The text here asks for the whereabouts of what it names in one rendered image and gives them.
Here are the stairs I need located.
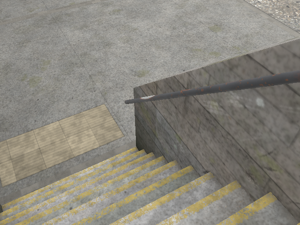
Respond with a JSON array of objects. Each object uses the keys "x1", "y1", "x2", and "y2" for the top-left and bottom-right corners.
[{"x1": 0, "y1": 146, "x2": 300, "y2": 225}]

